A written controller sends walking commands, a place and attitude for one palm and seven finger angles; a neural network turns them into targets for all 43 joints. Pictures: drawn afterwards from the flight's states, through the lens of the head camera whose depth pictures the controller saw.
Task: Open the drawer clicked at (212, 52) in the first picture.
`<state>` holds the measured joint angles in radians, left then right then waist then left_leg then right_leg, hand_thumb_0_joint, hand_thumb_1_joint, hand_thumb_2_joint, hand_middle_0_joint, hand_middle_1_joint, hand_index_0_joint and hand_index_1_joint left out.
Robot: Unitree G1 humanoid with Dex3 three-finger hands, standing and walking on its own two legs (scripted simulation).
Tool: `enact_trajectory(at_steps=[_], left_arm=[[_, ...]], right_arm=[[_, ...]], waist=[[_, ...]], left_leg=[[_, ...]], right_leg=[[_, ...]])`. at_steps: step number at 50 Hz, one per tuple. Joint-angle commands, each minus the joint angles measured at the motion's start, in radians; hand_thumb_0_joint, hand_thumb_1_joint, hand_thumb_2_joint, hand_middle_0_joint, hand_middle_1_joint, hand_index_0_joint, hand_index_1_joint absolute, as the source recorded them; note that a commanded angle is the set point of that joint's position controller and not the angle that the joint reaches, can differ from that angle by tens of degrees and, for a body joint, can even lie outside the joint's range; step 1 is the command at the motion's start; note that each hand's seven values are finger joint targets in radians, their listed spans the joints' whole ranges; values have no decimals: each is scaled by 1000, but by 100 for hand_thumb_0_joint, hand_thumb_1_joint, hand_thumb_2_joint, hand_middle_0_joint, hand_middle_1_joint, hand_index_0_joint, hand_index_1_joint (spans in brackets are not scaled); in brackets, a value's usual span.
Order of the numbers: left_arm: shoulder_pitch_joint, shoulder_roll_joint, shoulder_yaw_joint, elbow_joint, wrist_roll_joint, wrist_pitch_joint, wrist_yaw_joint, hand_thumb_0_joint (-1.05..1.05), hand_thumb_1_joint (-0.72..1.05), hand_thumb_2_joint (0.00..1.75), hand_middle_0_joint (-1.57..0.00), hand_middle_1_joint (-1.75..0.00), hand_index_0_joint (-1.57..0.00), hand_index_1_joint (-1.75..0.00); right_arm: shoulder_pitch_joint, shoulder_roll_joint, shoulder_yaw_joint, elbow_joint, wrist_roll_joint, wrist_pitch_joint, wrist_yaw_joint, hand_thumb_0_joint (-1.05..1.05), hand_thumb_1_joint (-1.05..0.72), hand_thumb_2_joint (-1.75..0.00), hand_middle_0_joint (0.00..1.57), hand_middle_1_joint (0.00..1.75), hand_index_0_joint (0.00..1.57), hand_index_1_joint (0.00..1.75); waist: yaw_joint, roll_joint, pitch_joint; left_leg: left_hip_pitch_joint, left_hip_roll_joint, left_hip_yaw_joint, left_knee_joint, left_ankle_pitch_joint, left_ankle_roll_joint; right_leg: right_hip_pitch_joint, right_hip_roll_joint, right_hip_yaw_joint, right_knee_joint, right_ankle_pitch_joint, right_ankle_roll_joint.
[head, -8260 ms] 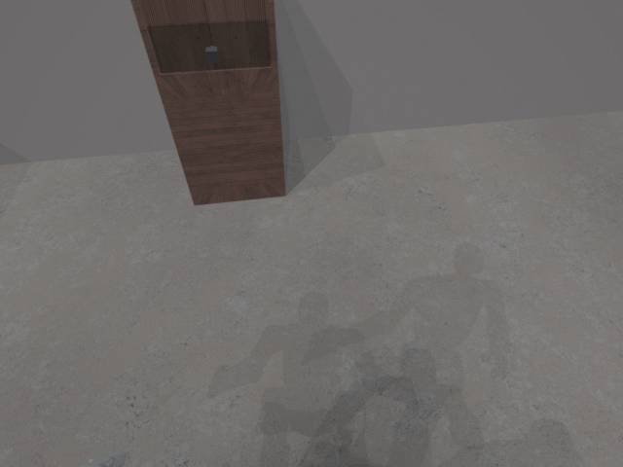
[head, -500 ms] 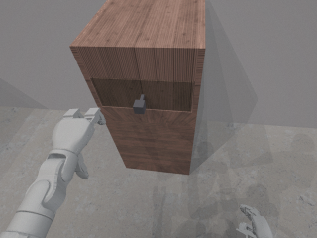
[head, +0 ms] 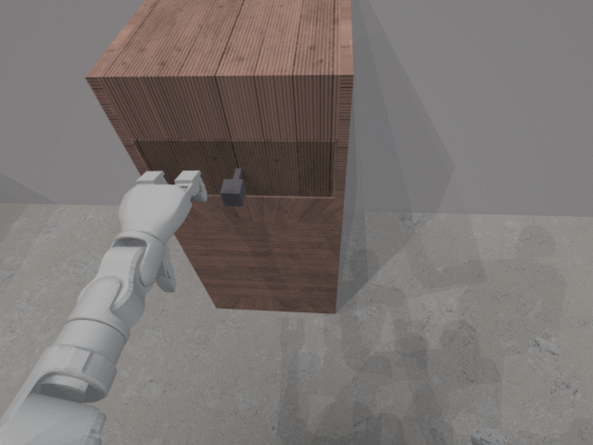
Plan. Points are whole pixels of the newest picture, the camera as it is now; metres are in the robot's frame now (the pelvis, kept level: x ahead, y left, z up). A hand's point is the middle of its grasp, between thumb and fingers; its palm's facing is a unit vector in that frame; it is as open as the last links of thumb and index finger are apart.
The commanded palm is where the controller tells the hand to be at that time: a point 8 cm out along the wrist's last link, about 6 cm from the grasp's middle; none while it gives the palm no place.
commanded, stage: move the hooked fingers above the handle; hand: left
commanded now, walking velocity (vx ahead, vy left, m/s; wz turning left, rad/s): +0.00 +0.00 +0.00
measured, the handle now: (235, 185) +0.58 +0.17 -0.05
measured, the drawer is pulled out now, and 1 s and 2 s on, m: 0.00 0.00 0.00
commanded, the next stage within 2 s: lower the fingers behind the handle in 1.78 s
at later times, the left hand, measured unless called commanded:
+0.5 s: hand (194, 201) +0.47 +0.20 +0.03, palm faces -0.07 -0.01 -1.00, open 13.8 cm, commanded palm +0.46 +0.20 +0.09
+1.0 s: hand (211, 181) +0.53 +0.19 +0.01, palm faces -0.07 -0.04 -1.00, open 13.8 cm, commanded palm +0.51 +0.19 +0.07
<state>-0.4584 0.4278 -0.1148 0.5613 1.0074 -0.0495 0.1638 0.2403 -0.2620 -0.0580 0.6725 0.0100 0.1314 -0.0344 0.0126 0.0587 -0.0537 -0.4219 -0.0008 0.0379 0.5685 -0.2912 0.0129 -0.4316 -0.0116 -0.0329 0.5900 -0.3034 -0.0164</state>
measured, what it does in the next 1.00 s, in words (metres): stands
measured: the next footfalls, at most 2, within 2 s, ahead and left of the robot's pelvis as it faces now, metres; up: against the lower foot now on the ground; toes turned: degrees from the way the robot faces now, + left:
none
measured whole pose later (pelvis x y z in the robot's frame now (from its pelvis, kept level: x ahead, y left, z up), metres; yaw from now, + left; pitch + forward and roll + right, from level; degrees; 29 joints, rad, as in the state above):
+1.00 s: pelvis +0.01 +0.02 -0.02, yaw -2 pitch +21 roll -1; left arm -0.96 0.49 -0.03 1.16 1.09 -0.04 0.28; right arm 0.40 -0.26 -0.07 0.72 -0.03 0.11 0.00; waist -0.15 0.05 -0.13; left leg -0.75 0.02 0.05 0.76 -0.38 0.03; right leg -0.74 0.01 -0.01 0.71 -0.34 0.00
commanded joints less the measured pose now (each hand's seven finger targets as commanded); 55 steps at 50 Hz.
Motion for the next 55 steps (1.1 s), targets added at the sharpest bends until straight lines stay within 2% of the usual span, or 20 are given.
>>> enact_trajectory(at_steps=[1,3,4,8,9,14,19,23,26,30,32,34,36,43,44,47,49,51,53,55], left_arm=[[-429,220,120,-109,9,-20,71,0,-50,30,-30,-120,-30,-120],[-455,244,140,-83,20,-23,91,0,-50,30,-30,-120,-30,-120],[-481,212,109,-71,24,-22,97,0,-50,30,-30,-120,-30,-120],[-533,250,142,3,31,-19,121,0,-50,30,-30,-120,-30,-120],[-531,225,122,23,31,-15,123,0,-50,30,-30,-120,-30,-120],[-602,235,116,123,41,1,128,0,-50,30,-30,-120,-30,-120],[-678,275,134,181,50,-12,129,0,-50,30,-30,-120,-30,-120],[-729,255,119,201,54,-29,136,0,-50,30,-30,-120,-30,-120],[-758,219,93,244,60,-24,146,0,-50,30,-30,-120,-30,-120],[-817,248,111,270,73,-16,167,0,-50,30,-30,-120,-30,-120],[-840,250,117,312,74,-3,175,0,-50,30,-30,-120,-30,-120],[-856,283,132,332,80,5,180,0,-50,30,-30,-120,-30,-120],[-900,270,111,354,84,16,180,0,-50,30,-30,-120,-30,-120],[-982,284,112,392,86,13,168,0,-50,30,-30,-120,-30,-120],[-968,261,100,401,88,14,166,0,-50,30,-30,-120,-30,-120],[-926,287,130,423,82,14,158,0,-50,30,-30,-120,-30,-120],[-902,308,147,405,89,14,161,0,-50,30,-30,-120,-30,-120],[-897,287,134,394,91,17,165,0,-50,30,-30,-120,-30,-120],[-927,326,162,345,91,7,171,0,-50,30,-30,-120,-30,-120],[-915,292,143,328,90,6,176,0,-50,30,-30,-120,-30,-120]], right_arm=[[5,-118,-40,-95,-1,-34,-11,0,-90,-90,20,30,20,30],[18,-120,-45,-90,-3,-33,-10,0,-90,-90,20,30,20,30],[27,-118,-46,-87,-3,-33,-7,0,-90,-90,20,30,20,30],[60,-127,-55,-74,-6,-31,-5,0,-90,-90,20,30,20,30],[64,-124,-55,-72,-7,-30,-5,0,-90,-90,20,30,20,30],[94,-131,-54,-61,-6,-27,-3,0,-90,-90,20,30,20,30],[132,-136,-57,-53,-11,-30,-9,0,-90,-90,20,30,20,30],[166,-135,-62,-46,-18,-33,-2,0,-90,-90,20,30,20,30],[187,-138,-65,-36,-21,-32,4,0,-90,-90,20,30,20,30],[211,-143,-66,-24,-28,-33,9,0,-90,-90,20,30,20,30],[223,-146,-66,-17,-30,-33,10,0,-90,-90,20,30,20,30],[234,-150,-66,-14,-31,-33,10,0,-90,-90,20,30,20,30],[245,-152,-64,-9,-31,-35,10,0,-90,-90,20,30,20,30],[297,-162,-64,4,-43,-42,13,0,-90,-90,20,30,20,30],[303,-160,-67,6,-46,-42,15,0,-90,-90,20,30,20,30],[311,-164,-62,4,-48,-35,20,0,-90,-90,20,30,20,30],[312,-166,-63,0,-49,-30,22,0,-90,-90,20,30,20,30],[310,-164,-64,-3,-49,-26,25,0,-90,-90,20,30,20,30],[313,-168,-66,-2,-50,-23,24,0,-90,-90,20,30,20,30],[311,-162,-69,0,-51,-22,26,0,-90,-90,20,30,20,30]], waist=[[-20,-75,-319],[-14,-56,-360],[-25,-43,-363],[-34,-67,-402],[-37,-69,-409],[-61,-71,-379],[-84,-73,-418],[-96,-30,-454],[-115,-52,-447],[-126,-20,-483],[-141,-54,-475],[-139,-29,-499],[-158,-17,-478],[-184,28,-542],[-183,35,-547],[-167,9,-560],[-152,36,-565],[-154,25,-552],[-150,41,-584],[-153,45,-584]], left_leg=[[101,-37,-4,-19,288,27],[97,-40,-1,-11,301,28],[100,-39,-1,-7,312,26],[82,-38,1,9,322,30],[82,-39,5,11,327,32],[43,-37,8,18,305,33],[22,-39,8,41,295,38],[35,-37,4,66,338,35],[33,-31,-2,79,347,34],[26,-30,-5,102,369,34],[7,-29,-6,114,376,35],[-1,-29,-7,119,364,34],[-12,-26,-9,124,355,34],[11,-15,-29,162,415,30],[28,-11,-31,170,442,28],[7,-9,-30,175,463,28],[9,-4,-30,173,477,25],[11,0,-32,172,476,25],[30,4,-36,172,494,24],[54,8,-37,174,524,22]], right_leg=[[133,28,18,-42,314,-18],[143,27,25,-31,329,-20],[130,29,18,-25,335,-21],[138,31,25,-17,360,-18],[141,31,25,-16,376,-17],[109,32,25,-16,369,-14],[102,32,33,-8,374,-9],[70,38,30,12,395,-12],[24,45,23,21,382,-12],[3,48,23,39,392,-13],[-8,52,20,42,396,-11],[-12,52,22,50,385,-11],[-46,54,19,52,367,-10],[-105,62,11,81,366,-11],[-124,66,8,84,368,-12],[-98,68,6,91,390,-13],[-100,68,5,95,390,-13],[-111,71,0,92,373,-14],[-100,70,1,96,378,-13],[-108,71,-3,92,386,-13]])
